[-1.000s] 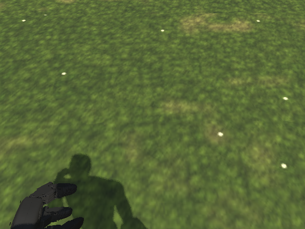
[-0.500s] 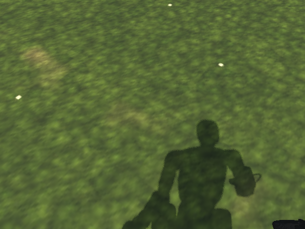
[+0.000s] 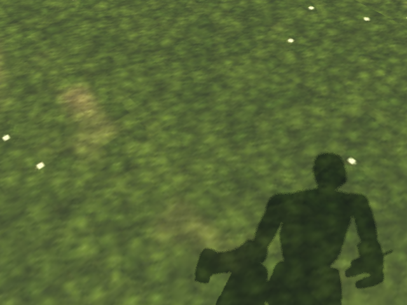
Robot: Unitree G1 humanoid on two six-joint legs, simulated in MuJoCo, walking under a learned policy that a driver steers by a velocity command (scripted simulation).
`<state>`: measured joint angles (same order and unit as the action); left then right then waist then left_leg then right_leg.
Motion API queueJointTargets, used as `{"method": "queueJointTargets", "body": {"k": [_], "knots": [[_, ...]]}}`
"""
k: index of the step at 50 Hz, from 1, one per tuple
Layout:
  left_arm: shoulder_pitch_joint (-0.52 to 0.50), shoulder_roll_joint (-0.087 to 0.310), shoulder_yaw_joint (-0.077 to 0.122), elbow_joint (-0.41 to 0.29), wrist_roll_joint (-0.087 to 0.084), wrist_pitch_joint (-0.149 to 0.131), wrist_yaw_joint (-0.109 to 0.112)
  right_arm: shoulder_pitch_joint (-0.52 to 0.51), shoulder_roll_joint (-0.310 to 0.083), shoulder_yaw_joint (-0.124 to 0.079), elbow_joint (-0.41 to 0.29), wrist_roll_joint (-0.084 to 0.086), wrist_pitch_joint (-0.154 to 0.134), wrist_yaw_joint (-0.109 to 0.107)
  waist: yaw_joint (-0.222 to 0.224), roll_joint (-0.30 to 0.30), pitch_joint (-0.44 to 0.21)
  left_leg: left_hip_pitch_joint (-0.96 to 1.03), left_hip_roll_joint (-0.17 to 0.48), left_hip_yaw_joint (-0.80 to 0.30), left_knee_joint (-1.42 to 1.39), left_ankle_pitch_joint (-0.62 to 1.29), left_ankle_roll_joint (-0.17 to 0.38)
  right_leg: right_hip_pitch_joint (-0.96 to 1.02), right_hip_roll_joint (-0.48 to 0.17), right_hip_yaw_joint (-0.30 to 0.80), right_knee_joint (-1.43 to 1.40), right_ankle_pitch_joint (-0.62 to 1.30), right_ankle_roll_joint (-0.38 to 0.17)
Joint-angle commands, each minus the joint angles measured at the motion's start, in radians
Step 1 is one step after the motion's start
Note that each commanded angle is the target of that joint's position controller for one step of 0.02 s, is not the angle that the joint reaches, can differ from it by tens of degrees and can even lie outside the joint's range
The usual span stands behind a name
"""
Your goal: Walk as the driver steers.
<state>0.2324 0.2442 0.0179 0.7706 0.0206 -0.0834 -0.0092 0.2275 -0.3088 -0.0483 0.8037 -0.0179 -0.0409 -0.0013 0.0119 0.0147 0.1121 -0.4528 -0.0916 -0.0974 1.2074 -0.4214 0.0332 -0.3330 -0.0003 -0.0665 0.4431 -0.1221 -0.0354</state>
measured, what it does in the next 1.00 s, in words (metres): steps on the spot, turning right: left foot, then right foot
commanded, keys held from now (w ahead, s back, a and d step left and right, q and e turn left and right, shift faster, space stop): shift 0.06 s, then e+shift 0.94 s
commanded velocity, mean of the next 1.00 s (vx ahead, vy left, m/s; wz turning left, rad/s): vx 0.07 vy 0.00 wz -0.67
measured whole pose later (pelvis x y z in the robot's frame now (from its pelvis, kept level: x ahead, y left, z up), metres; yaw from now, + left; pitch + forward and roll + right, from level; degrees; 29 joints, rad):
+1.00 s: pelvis +0.09 +0.00 +0.00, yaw -45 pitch +2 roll +1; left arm 0.24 0.34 0.09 0.64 0.01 0.08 -0.02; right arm 0.13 -0.30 -0.04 0.67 -0.02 0.03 -0.01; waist 0.04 -0.01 0.06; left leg -0.45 -0.05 -0.09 0.78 -0.37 -0.03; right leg -0.30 0.15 0.24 0.51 -0.22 -0.06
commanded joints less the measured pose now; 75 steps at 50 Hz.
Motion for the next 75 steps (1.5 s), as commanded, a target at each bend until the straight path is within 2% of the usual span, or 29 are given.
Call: {"method": "queueJointTargets", "body": {"k": [1, 5, 11, 13, 14, 15, 17, 21, 27, 30, 31, 32, 33, 34, 36, 38, 40, 47, 53, 54, 55, 56, 57, 59, 62, 67, 72, 74, 75], "knots": [[0.066, 0.124, 0.023, -0.008, -0.005, -0.019, 0.0, 0.141, 0.008, 0.006, -0.032, -0.019, 0.025, 0.017, -0.053, -0.084, -0.2, 0.002, 0.033, 0.007, -0.104, 0.051, -0.024, 0.139, -0.264, 0.175, -0.135, 0.852, -0.187], [0.038, 0.116, 0.017, 0.019, -0.01, -0.006, -0.015, 0.059, 0.021, 0.03, -0.04, -0.013, 0.031, 0.022, -0.053, -0.165, -0.2, 0.16, 0.07, 0.089, -0.446, 0.279, -0.025, 0.041, -0.158, 0.069, -0.15, 0.711, -0.137], [0.059, 0.181, 0.059, 0.006, -0.028, 0.056, -0.006, 0.025, -0.051, 0.015, -0.051, -0.02, 0.008, -0.02, -0.055, -0.096, -0.127, 0.275, 0.088, 0.053, -0.736, 0.388, -0.004, -0.004, -0.123, 0.241, 0.034, 0.249, -0.073], [0.185, 0.053, 0.039, -0.034, -0.024, 0.067, 0.007, 0.061, -0.166, -0.008, -0.086, -0.016, 0.004, -0.036, 0.0, 0.215, -0.222, 0.426, 0.496, -0.25, -0.776, 0.928, 0.124, -0.138, 0.079, 0.091, 0.412, -0.462, -0.003], [0.201, 0.095, 0.048, -0.026, -0.016, 0.092, 0.019, 0.075, -0.156, -0.017, -0.092, 0.011, 0.024, -0.042, -0.039, 0.257, -0.299, 0.403, 0.551, -0.314, -0.833, 0.866, 0.237, -0.186, 0.091, 0.051, 0.614, -0.584, 0.001], [0.164, 0.138, 0.064, -0.022, 0.0, 0.112, 0.02, 0.039, -0.092, 0.0, -0.107, 0.014, 0.031, -0.048, -0.022, 0.139, -0.249, 0.351, 0.496, -0.261, -0.872, 0.706, 0.234, -0.203, 0.044, 0.085, 0.701, -0.512, 0.006], [0.125, 0.137, 0.077, -0.028, -0.002, 0.139, 0.011, -0.083, -0.029, 0.017, -0.131, -0.003, 0.039, -0.059, 0.026, 0.121, -0.168, 0.26, 0.399, -0.101, -0.915, 0.566, 0.185, -0.198, 0.001, 0.084, 0.737, -0.391, 0.043], [0.086, 0.109, 0.075, -0.061, -0.011, 0.175, -0.007, -0.089, -0.028, 0.009, -0.145, -0.012, 0.034, -0.062, 0.022, 0.118, -0.173, 0.256, 0.373, 0.052, -0.916, 0.528, 0.181, -0.172, -0.016, 0.049, 0.694, -0.303, 0.082], [-0.016, 0.107, 0.067, -0.142, -0.019, 0.186, -0.047, -0.059, -0.091, -0.026, -0.144, -0.025, 0.034, -0.033, -0.022, 0.158, -0.197, 0.256, 0.422, 0.162, -0.865, 0.413, 0.145, -0.011, -0.026, -0.025, 0.374, -0.318, 0.047], [0.005, 0.116, 0.074, -0.156, -0.026, 0.181, -0.053, -0.062, -0.123, -0.045, -0.147, -0.011, 0.041, -0.015, 0.004, 0.132, -0.202, 0.222, 0.439, 0.219, -0.772, 0.338, 0.078, 0.105, -0.006, -0.067, 0.179, -0.255, 0.011], [0.053, 0.134, 0.081, -0.138, -0.023, 0.174, -0.048, -0.04, -0.118, -0.05, -0.138, -0.008, 0.047, -0.01, 0.025, 0.064, -0.193, 0.15, 0.408, 0.263, -0.676, 0.237, 0.014, 0.192, 0.005, -0.026, 0.059, -0.186, -0.009], [0.093, 0.212, 0.099, -0.13, -0.007, 0.162, -0.032, -0.007, -0.085, -0.048, -0.137, -0.005, 0.058, -0.001, 0.04, -0.168, -0.126, -0.017, 0.31, 0.342, -0.44, 0.023, -0.069, 0.238, -0.146, 0.245, -0.144, -0.141, -0.053], [0.097, 0.383, 0.137, -0.161, 0.0, 0.155, -0.021, -0.081, -0.032, -0.028, -0.23, -0.001, 0.071, -0.012, 0.04, -0.381, -0.052, -0.292, 0.123, 0.264, -0.27, -0.256, -0.138, 0.197, -0.386, 0.666, -0.176, 0.172, -0.2], [0.142, 0.357, 0.147, -0.154, 0.008, 0.155, -0.006, -0.175, -0.055, -0.025, -0.246, -0.02, 0.081, -0.022, 0.096, -0.227, -0.076, -0.279, 0.136, 0.105, -0.126, -0.231, -0.121, 0.177, -0.374, 0.615, -0.173, 0.181, -0.262], [-0.012, 0.273, 0.118, -0.177, 0.0, 0.158, 0.011, -0.109, -0.059, -0.029, -0.21, 0.007, 0.069, -0.018, -0.005, -0.164, -0.057, -0.236, 0.152, 0.051, -0.132, 0.005, -0.095, 0.125, -0.227, 0.432, -0.153, 0.049, -0.197], [-0.08, 0.225, 0.104, -0.204, -0.012, 0.154, 0.013, -0.065, -0.085, -0.038, -0.18, -0.02, 0.057, -0.014, -0.023, -0.161, -0.125, -0.187, 0.123, 0.066, -0.109, 0.091, -0.085, 0.155, -0.154, 0.372, -0.105, 0.204, -0.174], [-0.033, 0.224, 0.104, -0.195, -0.019, 0.147, 0.005, -0.063, -0.069, -0.032, -0.177, -0.016, 0.06, -0.007, -0.01, -0.103, -0.171, -0.173, 0.106, 0.06, -0.132, 0.091, -0.087, 0.198, -0.147, 0.387, -0.075, 0.281, -0.175], [0.032, 0.268, 0.124, -0.192, -0.006, 0.149, 0.0, -0.135, -0.066, -0.011, -0.214, -0.002, 0.059, -0.012, 0.042, -0.141, -0.162, -0.114, 0.044, 0.015, -0.392, 0.052, -0.072, 0.222, -0.133, 0.573, -0.041, 0.192, -0.19], [-0.076, 0.259, 0.123, -0.209, -0.019, 0.141, -0.012, -0.027, -0.089, -0.012, -0.193, 0.012, 0.04, -0.037, -0.041, -0.155, -0.162, 0.245, 0.015, 0.0, -0.783, 0.142, -0.036, 0.057, -0.037, 0.658, 0.013, 0.158, -0.08], [-0.065, 0.215, 0.11, -0.215, -0.028, 0.135, -0.009, -0.002, -0.136, -0.023, -0.189, 0.003, 0.033, -0.049, -0.042, -0.068, -0.177, 0.372, 0.141, -0.095, -0.921, 0.155, -0.009, -0.039, 0.029, 0.591, 0.096, -0.041, -0.022], [0.021, 0.124, 0.089, -0.22, -0.032, 0.13, -0.005, -0.05, -0.229, -0.037, -0.215, -0.004, 0.04, -0.055, 0.016, 0.184, -0.207, 0.49, 0.426, -0.371, -0.992, 0.158, 0.084, -0.195, 0.184, 0.355, 0.334, -0.421, 0.04], [0.023, 0.23, 0.112, -0.206, 0.012, 0.135, 0.0, -0.078, -0.218, -0.037, -0.221, -0.012, 0.049, -0.046, 0.007, 0.168, -0.18, 0.366, 0.504, -0.437, -0.983, 0.27, 0.176, -0.242, 0.174, 0.225, 0.519, -0.47, 0.057], [0.0, 0.266, 0.125, -0.194, 0.019, 0.14, -0.006, -0.087, -0.148, -0.021, -0.227, -0.009, 0.053, -0.041, 0.013, 0.112, -0.156, 0.321, 0.472, -0.337, -0.957, 0.356, 0.193, -0.222, 0.105, 0.207, 0.632, -0.411, 0.061], [0.03, 0.238, 0.121, -0.163, 0.009, 0.153, -0.029, -0.155, -0.084, -0.001, -0.238, -0.006, 0.056, -0.037, 0.037, 0.097, -0.126, 0.273, 0.341, -0.114, -0.93, 0.419, 0.152, -0.202, 0.078, 0.173, 0.756, -0.299, 0.07], [0.015, 0.211, 0.106, -0.158, -0.013, 0.164, -0.05, -0.121, -0.087, -0.005, -0.236, -0.012, 0.052, -0.045, 0.008, 0.132, -0.126, 0.34, 0.306, 0.023, -0.908, 0.503, 0.145, -0.244, 0.048, 0.107, 0.754, -0.252, 0.102], [-0.09, 0.164, 0.084, -0.201, -0.014, 0.174, -0.065, -0.022, -0.122, -0.031, -0.203, -0.015, 0.046, -0.033, -0.049, 0.153, -0.141, 0.445, 0.387, 0.089, -0.881, 0.569, 0.161, -0.238, -0.016, 0.058, 0.557, -0.295, 0.11], [-0.078, 0.141, 0.069, -0.205, -0.023, 0.167, -0.055, -0.021, -0.155, -0.047, -0.18, -0.01, 0.042, 0.0, -0.04, 0.204, -0.181, 0.363, 0.386, 0.152, -0.792, 0.644, 0.136, -0.003, 0.031, -0.008, 0.277, -0.33, 0.056], [-0.019, 0.13, 0.066, -0.181, -0.008, 0.155, -0.042, -0.038, -0.158, -0.047, -0.171, 0.014, 0.052, 0.005, 0.009, 0.168, -0.181, 0.314, 0.365, 0.187, -0.692, 0.618, 0.09, 0.119, 0.053, -0.02, 0.035, -0.184, 0.028], [0.012, 0.155, 0.068, -0.166, 0.01, 0.141, -0.029, -0.001, -0.143, -0.045, -0.154, 0.021, 0.057, 0.009, 0.025, 0.079, -0.186, 0.228, 0.341, 0.225, -0.604, 0.515, 0.03, 0.231, 0.033, 0.041, -0.11, -0.047, 0.017]]}}
Keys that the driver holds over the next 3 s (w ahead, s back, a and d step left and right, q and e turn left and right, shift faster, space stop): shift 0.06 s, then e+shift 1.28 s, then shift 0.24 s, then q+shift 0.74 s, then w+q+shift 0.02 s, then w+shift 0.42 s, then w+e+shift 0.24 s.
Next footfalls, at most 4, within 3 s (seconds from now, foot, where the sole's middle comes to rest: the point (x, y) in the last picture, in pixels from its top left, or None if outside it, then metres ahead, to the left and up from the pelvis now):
0.24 left None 0.22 0.10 -0.77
0.64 right None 0.07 -0.10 -0.77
1.08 left None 0.22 0.02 -0.77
1.50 right None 0.00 -0.06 -0.77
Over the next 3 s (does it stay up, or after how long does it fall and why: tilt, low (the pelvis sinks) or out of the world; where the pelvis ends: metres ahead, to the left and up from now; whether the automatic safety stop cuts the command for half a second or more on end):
stays up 0.34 -0.15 -0.02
